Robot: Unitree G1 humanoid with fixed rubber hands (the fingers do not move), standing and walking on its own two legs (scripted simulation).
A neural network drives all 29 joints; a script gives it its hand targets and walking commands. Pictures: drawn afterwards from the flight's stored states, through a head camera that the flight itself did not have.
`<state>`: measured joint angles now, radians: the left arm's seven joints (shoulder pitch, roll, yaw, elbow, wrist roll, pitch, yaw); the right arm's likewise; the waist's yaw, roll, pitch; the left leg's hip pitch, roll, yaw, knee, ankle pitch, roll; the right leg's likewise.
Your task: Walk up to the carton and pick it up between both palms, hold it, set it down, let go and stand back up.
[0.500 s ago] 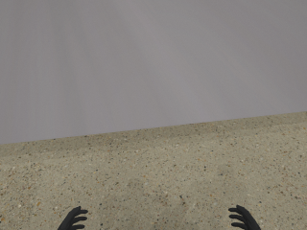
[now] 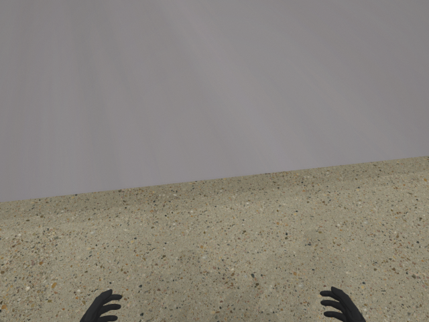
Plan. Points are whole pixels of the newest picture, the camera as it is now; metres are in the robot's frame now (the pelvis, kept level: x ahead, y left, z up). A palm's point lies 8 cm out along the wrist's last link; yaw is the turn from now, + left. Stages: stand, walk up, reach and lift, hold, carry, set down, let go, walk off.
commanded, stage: stand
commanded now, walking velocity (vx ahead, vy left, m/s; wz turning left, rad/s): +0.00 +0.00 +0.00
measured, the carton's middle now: out of the picture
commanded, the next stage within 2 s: walk up in 0.92 s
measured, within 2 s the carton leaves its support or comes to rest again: neither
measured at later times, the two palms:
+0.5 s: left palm out of the picture +0.13 +0.25 -0.09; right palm out of the picture +0.15 -0.24 -0.08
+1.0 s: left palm out of the picture +0.11 +0.25 -0.09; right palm out of the picture +0.13 -0.24 -0.07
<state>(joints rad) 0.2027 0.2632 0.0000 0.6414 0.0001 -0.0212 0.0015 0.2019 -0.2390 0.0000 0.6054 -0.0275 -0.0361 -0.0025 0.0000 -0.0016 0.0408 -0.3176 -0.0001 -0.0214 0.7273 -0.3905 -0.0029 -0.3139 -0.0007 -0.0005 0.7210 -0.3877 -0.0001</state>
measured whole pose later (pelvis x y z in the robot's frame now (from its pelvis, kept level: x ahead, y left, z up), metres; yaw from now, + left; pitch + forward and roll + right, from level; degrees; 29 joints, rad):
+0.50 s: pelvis -0.01 +0.00 +0.00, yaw +0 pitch -2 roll +0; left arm 0.20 0.27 0.00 0.66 0.00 -0.02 0.00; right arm 0.20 -0.24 0.00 0.61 -0.02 -0.04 0.00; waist 0.00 0.00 0.04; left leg -0.32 0.00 -0.02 0.73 -0.38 0.00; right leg -0.31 0.00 0.00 0.72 -0.38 0.00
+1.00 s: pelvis -0.02 +0.00 +0.00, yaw +0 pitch -3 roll +0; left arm 0.20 0.27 0.00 0.69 0.00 -0.02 0.00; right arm 0.20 -0.24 0.00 0.61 -0.02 -0.04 0.00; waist 0.00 0.00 0.04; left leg -0.32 0.00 -0.02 0.73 -0.36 0.00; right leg -0.31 0.00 0.00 0.72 -0.36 0.00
